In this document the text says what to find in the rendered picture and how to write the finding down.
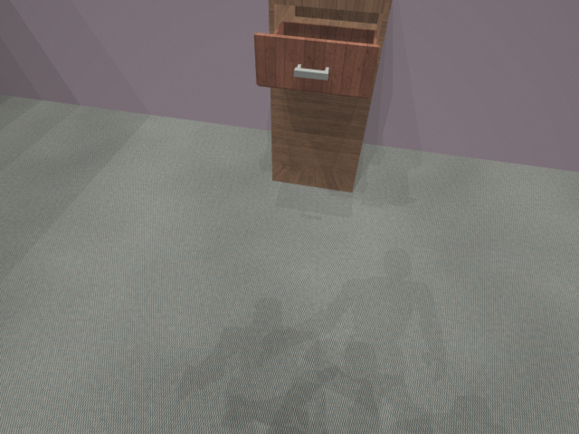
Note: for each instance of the handle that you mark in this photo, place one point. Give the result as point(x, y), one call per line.
point(311, 74)

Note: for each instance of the drawer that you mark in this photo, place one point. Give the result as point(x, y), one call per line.
point(349, 53)

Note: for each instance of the cabinet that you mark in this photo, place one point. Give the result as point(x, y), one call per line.
point(316, 138)

